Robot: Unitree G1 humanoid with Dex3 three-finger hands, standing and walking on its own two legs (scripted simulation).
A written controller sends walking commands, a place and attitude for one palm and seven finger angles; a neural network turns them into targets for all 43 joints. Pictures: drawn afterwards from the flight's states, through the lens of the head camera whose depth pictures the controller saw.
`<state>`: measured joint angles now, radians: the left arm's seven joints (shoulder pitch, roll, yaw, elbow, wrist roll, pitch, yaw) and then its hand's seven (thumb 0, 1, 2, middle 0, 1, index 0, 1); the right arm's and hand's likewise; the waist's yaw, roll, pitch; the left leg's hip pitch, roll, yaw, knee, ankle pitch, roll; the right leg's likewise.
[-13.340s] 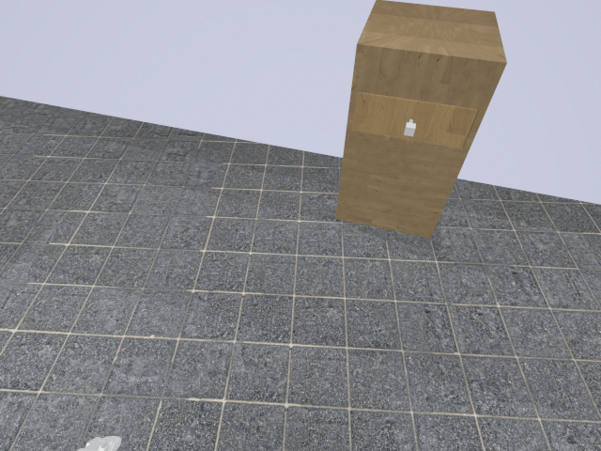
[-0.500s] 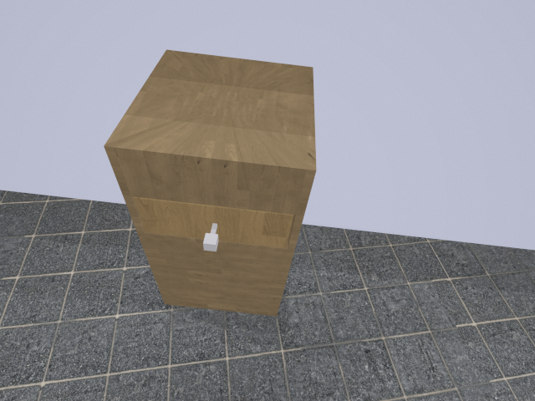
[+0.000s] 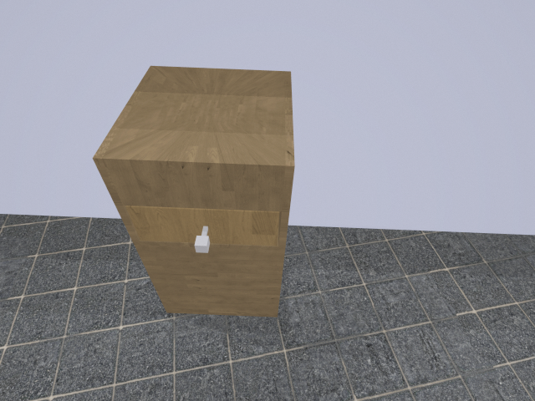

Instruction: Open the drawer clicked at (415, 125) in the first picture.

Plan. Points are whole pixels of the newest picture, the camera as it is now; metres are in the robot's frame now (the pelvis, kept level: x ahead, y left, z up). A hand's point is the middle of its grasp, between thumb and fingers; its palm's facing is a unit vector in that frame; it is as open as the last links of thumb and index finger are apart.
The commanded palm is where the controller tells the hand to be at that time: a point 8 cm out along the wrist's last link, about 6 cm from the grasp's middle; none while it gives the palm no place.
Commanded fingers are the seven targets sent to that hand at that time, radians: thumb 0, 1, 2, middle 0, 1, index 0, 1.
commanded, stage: come to a stop and stand still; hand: left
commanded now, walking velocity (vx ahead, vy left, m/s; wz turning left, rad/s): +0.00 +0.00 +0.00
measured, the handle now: (203, 238) +0.54 +0.19 -0.21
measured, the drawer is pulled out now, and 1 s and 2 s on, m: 0.00 0.00 0.00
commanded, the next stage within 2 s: look again from close up in 0.16 s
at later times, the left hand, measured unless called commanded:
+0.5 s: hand out of the picture +0.00 +0.17 -0.19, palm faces +0.04 -0.98 -0.18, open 7.4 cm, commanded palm none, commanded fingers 0.00 0.90 0.90 -0.20 -0.30 -0.20 -0.30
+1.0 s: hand out of the picture +0.07 +0.22 -0.13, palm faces -0.07 -0.92 -0.40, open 7.4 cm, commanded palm +0.10 +0.25 -0.06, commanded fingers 0.00 0.76 0.84 -0.21 -0.39 -0.21 -0.39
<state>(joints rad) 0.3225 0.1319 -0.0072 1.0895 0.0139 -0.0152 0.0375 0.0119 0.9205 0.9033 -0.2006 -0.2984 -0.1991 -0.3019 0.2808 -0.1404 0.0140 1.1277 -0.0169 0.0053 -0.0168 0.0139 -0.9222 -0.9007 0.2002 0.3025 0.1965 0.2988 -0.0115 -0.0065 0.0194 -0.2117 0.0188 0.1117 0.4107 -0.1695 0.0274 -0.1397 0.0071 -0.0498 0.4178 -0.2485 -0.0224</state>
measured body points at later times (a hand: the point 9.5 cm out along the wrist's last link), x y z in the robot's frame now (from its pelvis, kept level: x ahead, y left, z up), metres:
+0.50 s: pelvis +0.00 +0.00 -0.01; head +0.00 +0.01 +0.44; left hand +0.00 +0.22 -0.17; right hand +0.00 -0.22 -0.16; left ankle +0.04 +0.10 -0.74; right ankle -0.01 -0.10 -0.74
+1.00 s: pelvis -0.01 +0.03 -0.01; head -0.01 +0.04 +0.44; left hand +0.07 +0.27 -0.11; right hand +0.04 -0.21 -0.14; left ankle +0.04 +0.10 -0.74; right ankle -0.01 -0.10 -0.74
